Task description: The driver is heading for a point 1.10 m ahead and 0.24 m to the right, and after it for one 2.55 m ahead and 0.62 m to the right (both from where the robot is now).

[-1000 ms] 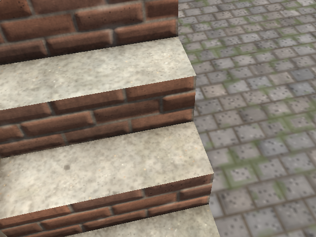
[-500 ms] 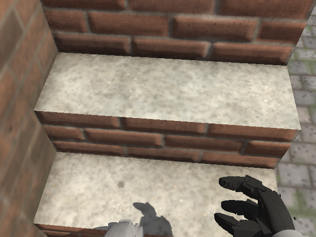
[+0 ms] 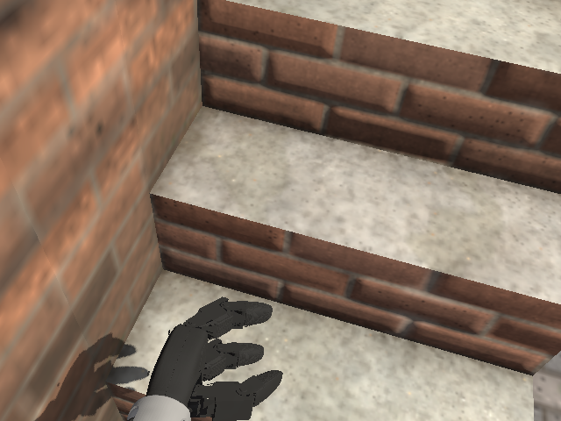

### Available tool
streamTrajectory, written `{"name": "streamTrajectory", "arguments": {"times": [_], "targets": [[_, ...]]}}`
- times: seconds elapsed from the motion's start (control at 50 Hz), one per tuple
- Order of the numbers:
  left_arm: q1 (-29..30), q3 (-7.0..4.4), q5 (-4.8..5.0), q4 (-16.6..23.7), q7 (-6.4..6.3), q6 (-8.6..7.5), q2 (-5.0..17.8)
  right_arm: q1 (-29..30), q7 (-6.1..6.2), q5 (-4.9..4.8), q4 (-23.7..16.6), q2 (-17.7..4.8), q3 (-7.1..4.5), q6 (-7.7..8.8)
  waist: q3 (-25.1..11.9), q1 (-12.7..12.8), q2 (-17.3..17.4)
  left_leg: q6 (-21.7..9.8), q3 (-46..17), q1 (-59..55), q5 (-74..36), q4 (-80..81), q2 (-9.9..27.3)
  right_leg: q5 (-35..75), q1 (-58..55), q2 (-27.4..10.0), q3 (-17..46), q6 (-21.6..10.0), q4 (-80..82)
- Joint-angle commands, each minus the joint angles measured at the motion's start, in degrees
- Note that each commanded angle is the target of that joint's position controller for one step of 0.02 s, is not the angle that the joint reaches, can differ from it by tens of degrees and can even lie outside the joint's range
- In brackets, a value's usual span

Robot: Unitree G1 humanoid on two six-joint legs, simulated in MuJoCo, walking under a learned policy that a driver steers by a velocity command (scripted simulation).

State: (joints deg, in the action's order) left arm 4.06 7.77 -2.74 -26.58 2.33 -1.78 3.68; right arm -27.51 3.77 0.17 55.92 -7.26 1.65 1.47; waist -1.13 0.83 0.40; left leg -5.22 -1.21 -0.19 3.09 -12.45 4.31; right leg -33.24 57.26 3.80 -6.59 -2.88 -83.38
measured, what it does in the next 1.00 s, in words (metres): climbs: left foot, then right foot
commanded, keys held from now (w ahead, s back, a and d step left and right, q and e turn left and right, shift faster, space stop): no key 0.36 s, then e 0.64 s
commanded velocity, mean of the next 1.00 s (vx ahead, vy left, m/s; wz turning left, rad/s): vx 0.06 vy -0.01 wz -0.21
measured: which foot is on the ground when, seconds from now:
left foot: down 0.00-0.02, up 0.04-0.44, down 0.46-0.82, up 0.84-1.00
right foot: down 0.00-0.48, up 0.50-0.78, down 0.80-1.00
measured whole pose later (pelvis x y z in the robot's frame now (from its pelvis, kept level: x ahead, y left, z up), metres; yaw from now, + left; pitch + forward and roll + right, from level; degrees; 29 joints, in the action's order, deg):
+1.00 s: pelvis +0.13 -0.03 +0.16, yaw -15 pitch +4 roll +0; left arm -11.7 -1.5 -1.5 -37.3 -1.9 3.9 12.2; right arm -7.7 5.6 1.0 41.3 -14.0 -0.8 -0.9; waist -1.4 3.0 3.0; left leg 5.8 -1.6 40.7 17.1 -88.0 1.4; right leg -16.2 24.9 3.1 5.1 -1.4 -37.6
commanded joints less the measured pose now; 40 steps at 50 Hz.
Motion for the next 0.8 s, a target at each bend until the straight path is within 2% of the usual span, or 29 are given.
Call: {"name": "streamTrajectory", "arguments": {"times": [0.02, 0.04, 0.06, 0.08, 0.1, 0.12, 0.16, 0.2, 0.26, 0.28, 0.3, 0.36, 0.38, 0.42, 0.44, 0.46, 0.48, 0.5, 0.52, 0.54, 0.56, 0.58, 0.6, 0.64, 0.66, 0.68, 0.72, 0.76, 0.8], "targets": [[-26.47, -7.9, -2.38, -10.23, -0.95, 0.14, 16.31, 8.77, -1.94, 1.2, -9.98, -17.84, -4.96, 3.66, -21.77, 13.5, -0.53, -7.3, -0.99, 14.76, -104.74, -39.38, 6.06, 18.98, -47.8, -4.39, 23.54, -11.97, 23.79], [-35.43, -8.42, -3.24, -15.05, -3.7, 1.86, 16.18, 15.42, -4.65, 1.97, -10.89, -12.14, -3.08, 4.81, -24.9, 16.61, -21.82, -4.57, -5.82, 35.73, -17.13, -68.03, -7.04, 42.88, -61.83, -15.95, 47.1, -19.91, 39.71], [-32.86, -8.85, -2.98, -15.97, -4.91, 2.39, 14.96, 22.47, -6.47, -0.21, -13.44, -7.86, -2.54, 4.92, -21.1, 13.76, -12.81, -3.03, -15.44, 45.74, 5.03, -95.91, -12.33, 25.66, -51.07, -19.33, 55.54, -19.12, 46.08], [-26.13, -8.68, -1.02, -16.62, -5.18, 2.65, 14.39, 26.46, -7.06, -0.56, -17.54, -2.11, -0.9, 4.31, -10.73, 8.99, -4.98, -3.66, -17.74, 55.31, 8.87, -106.28, -11.6, 7.59, -42.44, -19.25, 51.12, -15.6, 49.88], [-18.98, -7.8, 0.41, -17.5, -5.6, 2.54, 10.4, 24.67, -7.32, 0.85, -18.71, 0.84, 0.54, 3.45, -1.27, 3.69, 0.0, -2.91, -17.7, 58.26, 11.23, -104.35, -10.04, -1.66, -32.41, -17.21, 45.08, -12.06, 50.92], [-13.94, -7.18, 0.92, -18.54, -5.54, 2.37, 6.38, 18.65, -7.11, 1.45, -17.14, -0.97, 0.29, 2.24, 3.84, -0.6, 4.49, -1.29, -15.81, 57.72, 12.07, -100.8, -8.31, -2.31, -25.27, -16.28, 37.7, -8.8, 51.09], [-9.6, -5.85, 0.02, -21.41, -4.89, 2.39, 1.79, 10.36, -6.25, 0.56, -15.42, -1.54, 0.61, -0.09, 5.96, -5.49, 1.05, 1.6, -13.61, 54.46, 14.12, -106.09, -8.1, 1.01, -16.57, -14.56, 30.14, -7.33, 54.95], [-11.04, -6.38, 0.04, -22.95, -4.64, 2.52, 5.29, 10.18, -5.22, -0.21, -16.02, -1.95, 0.9, -0.31, 6.87, -6.0, 0.19, 3.29, -12.1, 57.91, 7.42, -102.04, -8.09, 9.14, -18.51, -12.96, 21.79, -7.24, 57.15], [-11.2, -5.57, -1.0, -22.45, -5.78, 4.34, 6.66, 16.81, -2.24, -0.49, -18.07, -3.17, 0.72, -0.57, 5.08, -4.09, -1.69, 7.54, -7.41, 51.82, -2.14, -88.94, -7.55, 19.88, -18.02, -9.82, 9.61, -8.58, 60.09], [-11.12, -5.25, -2.55, -23.02, -5.57, 4.59, 6.28, 12.7, -1.36, 0.26, -14.38, -2.79, 0.51, -1.14, 0.55, -3.91, -3.73, 8.11, -4.36, 47.87, -4.04, -94.33, -7.74, 23.89, -20.37, -10.36, 9.6, -10.57, 58.94], [-11.8, -5.36, -2.17, -23.15, -5.15, 4.22, 6.56, 11.18, -0.97, 0.2, -12.63, -4.71, -0.33, -1.6, -0.83, -3.41, -3.7, 7.99, -3.06, 45.6, -3.94, -93.1, -6.97, 27.61, -22.99, -10.25, 8.08, -10.85, 59.26], [-6.73, -5.64, -1.73, -21.6, -6.24, 4.12, 10.17, 14.76, -0.3, 2.69, -12.38, -4.68, -0.1, -2.72, -3.75, -4.5, -4.75, 8.41, 2.96, 31.8, -7.18, -64.62, -2.12, 41.94, -29.52, -9.67, 5.45, -9.76, 61.62], [-7.48, -5.78, -0.94, -20.5, -6.6, 3.78, 10.85, 19.66, 0.1, 2.97, -13.0, -4.91, 0.23, -2.84, -3.31, -2.28, -4.76, 8.47, 6.23, 29.12, -5.23, -49.43, -1.11, 50.66, -33.99, -10.27, 6.04, -9.52, 62.35], [-13.76, -6.91, -0.38, -21.69, -6.37, 3.7, 12.89, 21.42, -0.68, 0.84, -12.12, -6.28, -0.85, -2.38, -4.44, 0.67, -10.5, 7.56, 9.73, 26.79, 4.19, -27.18, -3.86, 72.79, -49.12, -13.86, 10.72, -9.45, 56.04], [-17.09, -8.41, 1.09, -22.34, -6.23, 4.18, 15.41, 20.21, -1.59, -0.02, -11.84, -7.7, -1.38, -1.46, -4.27, -0.23, -11.73, 5.94, 7.42, 26.81, 4.64, -13.95, -4.09, 75.07, -58.74, -12.86, 10.36, -7.14, 50.6], [-16.73, -8.91, 1.73, -20.35, -5.72, 3.99, 15.64, 17.88, -2.15, 0.18, -10.07, -9.86, -1.8, -0.89, -4.66, 0.37, -11.05, 4.38, 4.74, 24.22, -4.02, -7.24, -2.59, 70.0, -60.79, -12.32, 11.46, -5.42, 46.22], [-15.71, -8.67, 1.94, -19.84, -6.12, 4.31, 13.47, 12.98, -1.68, 2.44, -8.06, -14.17, -2.88, -0.72, -10.68, 0.05, -1.93, 1.07, -3.51, 10.03, -43.18, -14.93, 4.43, 54.2, -52.23, -9.37, 11.71, -1.29, 38.35], [-23.12, -8.54, 1.39, -21.77, -4.9, 3.92, 8.49, 10.45, -1.11, 2.64, -6.73, -11.37, -2.62, -1.41, -13.62, 2.37, 10.41, -8.16, -10.46, -1.55, -68.34, -18.7, 13.75, 15.54, -37.9, -4.64, 12.14, 2.44, 27.37], [-24.3, -8.79, 2.9, -24.09, -4.76, 3.95, 7.28, 11.16, -0.4, 3.8, -9.86, -10.22, -2.76, -1.6, -14.43, 0.08, 10.66, -13.48, -15.37, 1.06, -63.79, -17.98, 19.85, 0.54, -31.43, -1.33, 14.42, 6.15, 11.87], [-21.58, -9.24, 4.11, -22.75, -5.03, 4.37, 8.34, 13.31, -0.6, 4.25, -11.55, -10.62, -3.05, -1.32, -14.01, 0.11, 4.11, -15.43, -16.31, 5.66, -49.45, -15.19, 20.93, -0.88, -27.39, -0.45, 15.41, 8.21, 0.25], [-18.92, -9.7, 4.6, -20.83, -5.64, 5.36, 9.27, 17.0, -0.22, 4.37, -13.24, -11.99, -3.3, -1.24, -10.59, 1.26, 3.13, -14.51, -16.1, 10.33, -35.55, -13.65, 20.15, -0.04, -22.28, -1.46, 15.82, 9.36, -8.07], [-15.21, -9.77, 3.78, -16.83, -6.45, 6.52, 10.14, 17.55, 0.58, 4.04, -13.41, -13.21, -3.27, -1.04, -7.05, 3.01, 3.68, -11.8, -13.78, 13.28, -25.86, -13.54, 17.55, 3.05, -18.92, -4.0, 20.38, 10.25, -8.48], [-13.39, -9.62, 1.39, -14.38, -6.73, 7.08, 11.48, 18.57, 1.92, 2.91, -14.26, -13.04, -3.2, -1.36, -5.36, 3.19, 3.71, -10.7, -11.27, 12.42, -19.65, -12.39, 16.08, 6.36, -15.08, -4.19, 17.44, 11.32, -5.67], [-12.0, -9.06, 0.66, -12.71, -6.42, 7.33, 11.23, 19.37, 3.31, 2.87, -15.72, -13.37, -3.39, -2.37, -4.73, 2.62, 4.67, -8.89, -6.76, 12.22, -17.95, -11.66, 14.86, 9.99, -14.89, -5.24, 13.94, 11.89, 3.18], [-10.47, -8.21, 0.26, -11.13, -5.69, 6.85, 9.34, 19.72, 3.78, 2.37, -16.87, -12.92, -3.52, -2.36, -6.79, 2.71, 4.39, -7.69, -2.77, 13.72, -16.66, -11.91, 13.25, 12.35, -18.07, -6.35, 10.78, 10.75, 9.24], [-12.45, -7.47, 1.89, -13.14, -5.33, 6.56, 7.84, 22.01, 3.88, 2.15, -18.27, -12.15, -3.52, -2.81, -7.28, 2.78, 3.97, -6.46, 2.8, 18.99, -13.07, -10.65, 11.36, 12.11, -26.79, -5.11, 5.68, 8.89, 18.73], [-11.99, -7.11, 1.71, -12.66, -5.32, 7.01, 7.76, 20.86, 3.11, 2.99, -19.05, -14.48, -4.26, -2.82, -7.74, 1.53, 9.8, -6.82, 2.2, 20.9, -11.22, -9.39, 14.59, 13.11, -31.45, -5.89, 4.48, 5.44, 26.08], [-13.29, -8.93, 2.61, -11.25, -4.84, 6.57, 10.27, 19.43, 2.61, 1.91, -19.18, -14.73, -4.83, -2.7, -9.41, 0.61, 11.77, -5.35, 1.68, 18.02, -2.65, -12.2, 15.27, 20.19, -33.96, -6.42, 4.51, 2.67, 38.15], [-13.02, -10.63, 3.41, -11.99, -3.86, 6.04, 12.52, 16.83, 1.55, 1.1, -17.25, -12.8, -4.18, -3.14, -6.13, -0.71, 9.48, -1.92, 4.07, 18.17, 8.63, -17.31, 12.48, 21.93, -35.96, -2.6, 3.17, 0.66, 51.38]]}}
